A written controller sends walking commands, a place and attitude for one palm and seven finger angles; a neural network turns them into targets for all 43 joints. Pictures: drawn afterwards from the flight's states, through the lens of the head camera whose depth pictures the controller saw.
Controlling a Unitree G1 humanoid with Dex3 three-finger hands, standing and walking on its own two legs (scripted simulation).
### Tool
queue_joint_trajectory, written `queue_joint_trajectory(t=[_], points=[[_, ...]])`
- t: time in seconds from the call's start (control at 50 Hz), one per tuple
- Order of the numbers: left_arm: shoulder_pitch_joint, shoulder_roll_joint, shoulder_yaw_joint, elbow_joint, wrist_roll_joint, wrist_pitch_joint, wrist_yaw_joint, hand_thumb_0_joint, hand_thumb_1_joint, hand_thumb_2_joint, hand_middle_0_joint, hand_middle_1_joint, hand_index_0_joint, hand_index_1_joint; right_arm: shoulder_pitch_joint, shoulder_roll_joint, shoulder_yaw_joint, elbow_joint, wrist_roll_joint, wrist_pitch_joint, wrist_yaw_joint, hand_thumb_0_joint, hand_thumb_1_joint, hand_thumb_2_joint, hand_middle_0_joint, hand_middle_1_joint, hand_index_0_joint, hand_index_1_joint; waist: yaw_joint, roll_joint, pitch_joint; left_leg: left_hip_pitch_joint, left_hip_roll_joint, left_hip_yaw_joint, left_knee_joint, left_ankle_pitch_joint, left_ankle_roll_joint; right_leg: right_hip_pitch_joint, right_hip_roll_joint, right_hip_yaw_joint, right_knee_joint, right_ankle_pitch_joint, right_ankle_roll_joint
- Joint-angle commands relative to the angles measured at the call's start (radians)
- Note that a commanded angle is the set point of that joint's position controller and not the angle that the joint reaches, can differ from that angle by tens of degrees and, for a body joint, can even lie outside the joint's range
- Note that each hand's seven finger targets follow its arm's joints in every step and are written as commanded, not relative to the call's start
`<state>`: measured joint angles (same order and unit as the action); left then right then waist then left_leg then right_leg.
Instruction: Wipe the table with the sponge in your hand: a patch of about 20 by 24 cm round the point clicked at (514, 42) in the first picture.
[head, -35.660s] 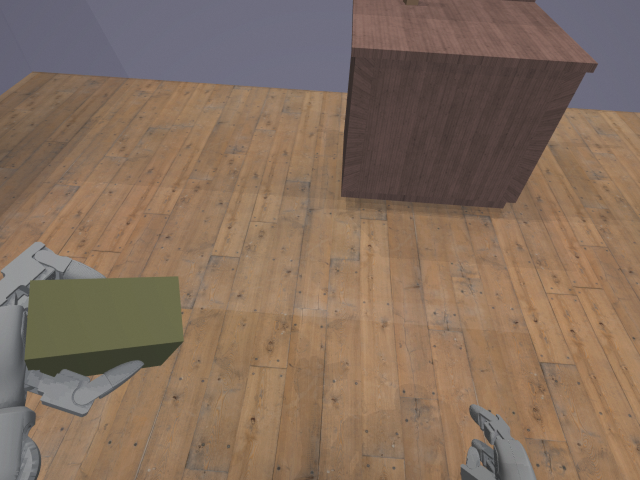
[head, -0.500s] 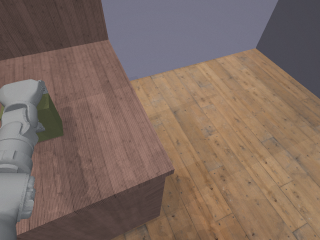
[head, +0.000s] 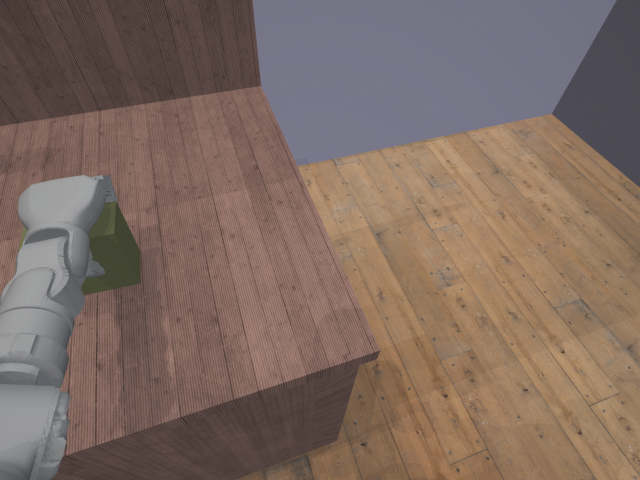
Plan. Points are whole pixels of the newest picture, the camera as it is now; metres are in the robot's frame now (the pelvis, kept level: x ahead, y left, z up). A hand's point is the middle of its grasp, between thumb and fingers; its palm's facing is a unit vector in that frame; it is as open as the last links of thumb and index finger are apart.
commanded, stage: wipe back along the first lane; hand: left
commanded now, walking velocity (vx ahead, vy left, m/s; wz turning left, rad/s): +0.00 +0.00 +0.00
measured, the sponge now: (92, 259) +0.39 +0.35 +0.01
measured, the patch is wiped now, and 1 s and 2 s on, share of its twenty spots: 1.00 1.00 1.00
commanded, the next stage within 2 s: lift the sponge slowly off the table in 1.46 s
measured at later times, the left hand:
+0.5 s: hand (90, 260) +0.35 +0.32 +0.06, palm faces -0.02 -0.03 -1.00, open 10.4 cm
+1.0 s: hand (97, 290) +0.31 +0.29 +0.06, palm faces -0.01 -0.04 -1.00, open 10.3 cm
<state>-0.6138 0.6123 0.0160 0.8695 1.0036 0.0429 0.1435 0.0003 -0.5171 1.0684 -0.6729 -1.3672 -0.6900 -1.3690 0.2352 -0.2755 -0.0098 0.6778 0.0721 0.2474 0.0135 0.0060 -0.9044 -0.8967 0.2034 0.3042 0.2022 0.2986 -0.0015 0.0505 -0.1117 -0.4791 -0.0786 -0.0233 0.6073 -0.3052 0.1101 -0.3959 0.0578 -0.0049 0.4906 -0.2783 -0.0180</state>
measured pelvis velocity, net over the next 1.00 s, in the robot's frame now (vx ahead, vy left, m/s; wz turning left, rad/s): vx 0.00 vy -0.03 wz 0.00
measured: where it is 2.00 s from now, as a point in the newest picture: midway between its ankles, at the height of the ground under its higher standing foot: outside the picture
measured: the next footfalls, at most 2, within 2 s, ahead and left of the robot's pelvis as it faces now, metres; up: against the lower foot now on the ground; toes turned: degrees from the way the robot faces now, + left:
none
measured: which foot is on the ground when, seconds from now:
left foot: down 0.00-1.00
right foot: down 0.00-1.00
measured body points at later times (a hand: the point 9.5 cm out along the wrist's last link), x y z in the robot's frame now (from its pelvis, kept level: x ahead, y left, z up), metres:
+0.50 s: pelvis +0.00 -0.01 +0.00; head +0.02 -0.02 +0.45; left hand +0.35 +0.32 +0.12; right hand +0.12 -0.27 -0.12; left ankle -0.01 +0.04 -0.73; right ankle -0.03 -0.13 -0.73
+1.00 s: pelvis +0.00 -0.03 +0.01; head +0.01 -0.05 +0.46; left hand +0.31 +0.29 +0.12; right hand +0.18 -0.27 -0.11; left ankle -0.01 +0.04 -0.73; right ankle -0.03 -0.13 -0.73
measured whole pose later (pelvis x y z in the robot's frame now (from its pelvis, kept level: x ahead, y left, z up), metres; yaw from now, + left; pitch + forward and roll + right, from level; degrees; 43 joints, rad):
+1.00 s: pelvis +0.00 -0.03 +0.01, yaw +0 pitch +5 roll -2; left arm -0.17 0.53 0.01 0.38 0.93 0.18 0.14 0.00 -0.49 1.06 -0.65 -1.39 -0.66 -1.39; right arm 0.15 -0.28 0.01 0.63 0.09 0.20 0.02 0.01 -0.91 -0.90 0.20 0.30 0.20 0.30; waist 0.04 0.08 -0.09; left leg -0.33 -0.06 -0.03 0.55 -0.30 0.08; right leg -0.27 0.07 0.00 0.47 -0.29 -0.04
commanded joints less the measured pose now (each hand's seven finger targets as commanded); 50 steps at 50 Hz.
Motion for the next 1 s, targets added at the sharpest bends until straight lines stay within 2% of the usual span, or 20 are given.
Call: queue_joint_trajectory(t=[0.0,0.06,0.1,0.12,0.16,0.2,0.22,0.28,0.32,0.36,0.42,0.5,0.58,0.62,0.64,0.68,0.72,0.84,0.9,0.98], points=[[-0.162,0.168,-0.016,-0.071,0.011,0.018,-0.022,0.000,0.100,1.300,-1.200,-1.600,-1.200,-1.600,0.003,-0.175,-0.050,-0.094,-0.001,-0.023,-0.014,0.000,-0.900,-0.900,0.200,0.300,0.200,0.300,-0.008,-0.004,-0.218,0.271,0.089,-0.121,-0.060,0.492,-0.116,0.001,0.020,-0.010,-0.022,0.208,-0.069],[-0.168,0.166,-0.024,-0.052,0.012,0.027,-0.029,0.000,0.100,1.300,-1.200,-1.600,-1.200,-1.600,-0.004,-0.177,-0.043,-0.092,0.000,-0.021,-0.016,0.000,-0.900,-0.900,0.200,0.300,0.200,0.300,-0.009,-0.006,-0.179,0.240,0.083,-0.120,-0.076,0.407,-0.113,-0.009,0.018,-0.010,-0.025,0.164,-0.072],[-0.178,0.130,-0.057,-0.049,0.016,0.033,-0.033,0.000,0.100,1.300,-1.200,-1.600,-1.200,-1.600,-0.007,-0.171,-0.042,-0.095,0.000,-0.023,-0.018,0.000,-0.900,-0.900,0.200,0.300,0.200,0.300,-0.014,-0.005,-0.162,0.231,0.078,-0.115,-0.083,0.351,-0.108,-0.020,0.018,-0.011,-0.031,0.137,-0.074],[-0.182,0.128,-0.050,-0.058,0.012,0.030,-0.039,0.000,0.100,1.300,-1.200,-1.600,-1.200,-1.600,-0.016,-0.171,-0.040,-0.099,-0.001,-0.025,-0.020,0.000,-0.900,-0.900,0.200,0.300,0.200,0.300,-0.005,0.015,-0.160,0.232,0.083,-0.119,-0.092,0.364,-0.111,-0.019,0.016,-0.007,-0.031,0.141,-0.080],[-0.124,0.159,-0.018,-0.046,0.012,0.023,-0.037,0.000,0.100,1.300,-1.200,-1.600,-1.200,-1.600,-0.005,-0.172,-0.040,-0.102,0.000,-0.028,-0.018,0.000,-0.900,-0.900,0.200,0.300,0.200,0.300,0.005,-0.009,-0.191,0.223,0.075,-0.111,-0.079,0.371,-0.110,0.010,0.019,-0.008,-0.021,0.152,-0.079],[-0.083,0.118,-0.039,-0.077,0.001,0.013,-0.038,0.000,0.100,1.300,-1.200,-1.600,-1.200,-1.600,-0.014,-0.165,-0.042,-0.112,0.000,-0.032,-0.017,0.000,-0.900,-0.900,0.200,0.300,0.200,0.300,0.007,-0.014,-0.212,0.226,0.073,-0.099,-0.073,0.386,-0.104,0.033,0.018,0.000,-0.024,0.185,-0.078],[-0.077,0.109,-0.035,-0.125,-0.006,0.004,-0.041,0.000,0.100,1.300,-1.200,-1.600,-1.200,-1.600,-0.027,-0.166,-0.043,-0.121,-0.002,-0.032,-0.016,0.000,-0.900,-0.900,0.200,0.300,0.200,0.300,0.015,0.017,-0.233,0.247,0.081,-0.110,-0.073,0.445,-0.110,0.038,0.015,0.006,-0.019,0.212,-0.082],[0.044,0.078,-0.034,-0.158,-0.031,0.006,-0.034,0.000,0.100,1.300,-1.200,-1.600,-1.200,-1.600,-0.030,-0.161,-0.049,-0.129,0.002,-0.037,-0.006,0.000,-0.900,-0.900,0.200,0.300,0.200,0.300,0.017,-0.028,-0.234,0.246,0.081,-0.100,-0.061,0.481,-0.107,0.065,0.017,0.006,-0.021,0.249,-0.073],[0.072,0.100,0.000,-0.195,-0.044,0.011,-0.032,0.000,0.100,1.300,-1.200,-1.600,-1.200,-1.600,-0.052,-0.164,-0.046,-0.137,0.004,-0.035,-0.004,0.000,-0.900,-0.900,0.200,0.300,0.200,0.300,0.029,-0.034,-0.213,0.224,0.082,-0.099,-0.073,0.472,-0.103,0.085,0.014,0.009,-0.023,0.260,-0.076],[0.077,0.079,-0.027,-0.209,-0.044,0.033,-0.027,0.000,0.100,1.300,-1.200,-1.600,-1.200,-1.600,-0.054,-0.163,-0.046,-0.131,0.009,-0.035,-0.001,0.000,-0.900,-0.900,0.200,0.300,0.200,0.300,0.014,-0.054,-0.177,0.213,0.078,-0.093,-0.081,0.414,-0.097,0.076,0.014,0.003,-0.029,0.232,-0.068],[0.091,0.073,-0.025,-0.263,-0.040,0.057,-0.026,0.000,0.100,1.300,-1.200,-1.600,-1.200,-1.600,-0.083,-0.162,-0.043,-0.141,0.011,-0.038,0.002,0.000,-0.900,-0.900,0.200,0.300,0.200,0.300,0.024,-0.035,-0.153,0.209,0.078,-0.097,-0.096,0.403,-0.096,0.081,0.012,0.006,-0.033,0.219,-0.075],[0.132,0.046,-0.055,-0.287,-0.042,0.092,-0.029,0.000,0.100,1.300,-1.200,-1.600,-1.200,-1.600,-0.097,-0.154,-0.037,-0.145,0.015,-0.044,0.002,0.000,-0.900,-0.900,0.200,0.300,0.200,0.300,0.015,-0.043,-0.123,0.201,0.067,-0.083,-0.099,0.350,-0.088,0.092,0.012,0.003,-0.041,0.202,-0.071],[0.175,0.026,-0.064,-0.337,-0.049,0.109,-0.037,0.000,0.100,1.300,-1.200,-1.600,-1.200,-1.600,-0.118,-0.148,-0.034,-0.157,0.014,-0.053,0.000,0.000,-0.900,-0.900,0.200,0.300,0.200,0.300,0.019,-0.047,-0.136,0.207,0.062,-0.075,-0.099,0.352,-0.082,0.124,0.008,0.008,-0.044,0.229,-0.071],[0.202,0.067,-0.019,-0.356,-0.057,0.108,-0.041,0.000,0.100,1.300,-1.200,-1.600,-1.200,-1.600,-0.135,-0.152,-0.028,-0.161,0.014,-0.056,-0.005,0.000,-0.900,-0.900,0.200,0.300,0.200,0.300,0.031,-0.049,-0.142,0.195,0.062,-0.075,-0.109,0.348,-0.078,0.153,0.006,0.023,-0.046,0.245,-0.075],[0.235,0.044,-0.033,-0.355,-0.064,0.109,-0.041,0.000,0.100,1.300,-1.200,-1.600,-1.200,-1.600,-0.130,-0.144,-0.028,-0.160,0.013,-0.059,-0.004,0.000,-0.900,-0.900,0.200,0.300,0.200,0.300,0.029,-0.061,-0.141,0.198,0.058,-0.068,-0.107,0.348,-0.076,0.167,0.004,0.017,-0.043,0.257,-0.070],[0.245,0.066,-0.016,-0.366,-0.061,0.112,-0.042,0.000,0.100,1.300,-1.200,-1.600,-1.200,-1.600,-0.139,-0.147,-0.026,-0.162,0.014,-0.062,-0.007,0.000,-0.900,-0.900,0.200,0.300,0.200,0.300,0.030,-0.070,-0.127,0.183,0.055,-0.060,-0.109,0.325,-0.069,0.174,0.003,0.021,-0.049,0.264,-0.068],[0.267,0.055,-0.015,-0.414,-0.064,0.112,-0.047,0.000,0.100,1.300,-1.200,-1.600,-1.200,-1.600,-0.159,-0.145,-0.023,-0.174,0.013,-0.066,-0.006,0.000,-0.900,-0.900,0.200,0.300,0.200,0.300,0.040,-0.037,-0.130,0.188,0.056,-0.065,-0.114,0.345,-0.070,0.182,0.001,0.028,-0.048,0.275,-0.074],[0.335,0.027,-0.027,-0.467,-0.076,0.129,-0.047,0.000,0.100,1.300,-1.200,-1.600,-1.200,-1.600,-0.172,-0.140,-0.024,-0.176,0.012,-0.076,-0.006,0.000,-0.900,-0.900,0.200,0.300,0.200,0.300,0.036,-0.069,-0.106,0.198,0.053,-0.057,-0.112,0.342,-0.060,0.196,0.000,0.029,-0.052,0.300,-0.067],[0.415,0.039,-0.001,-0.494,-0.083,0.130,-0.044,0.000,0.100,1.300,-1.200,-1.600,-1.200,-1.600,-0.183,-0.137,-0.023,-0.180,0.012,-0.087,-0.004,0.000,-0.900,-0.900,0.200,0.300,0.200,0.300,0.047,-0.080,-0.115,0.191,0.048,-0.053,-0.108,0.364,-0.059,0.230,-0.002,0.039,-0.048,0.355,-0.067],[0.491,0.008,-0.011,-0.565,-0.095,0.135,-0.043,0.000,0.100,1.300,-1.200,-1.600,-1.200,-1.600,-0.196,-0.134,-0.027,-0.184,0.010,-0.098,0.002,0.000,-0.900,-0.900,0.200,0.300,0.200,0.300,0.052,-0.069,-0.121,0.203,0.051,-0.055,-0.107,0.390,-0.062,0.240,-0.005,0.040,-0.043,0.379,-0.064]])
